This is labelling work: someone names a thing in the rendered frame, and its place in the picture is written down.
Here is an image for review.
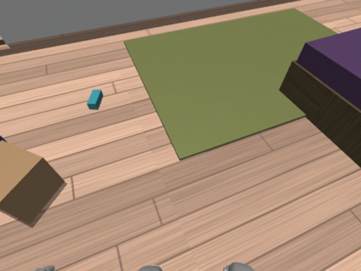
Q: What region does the bed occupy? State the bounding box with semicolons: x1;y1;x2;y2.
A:
279;28;361;167

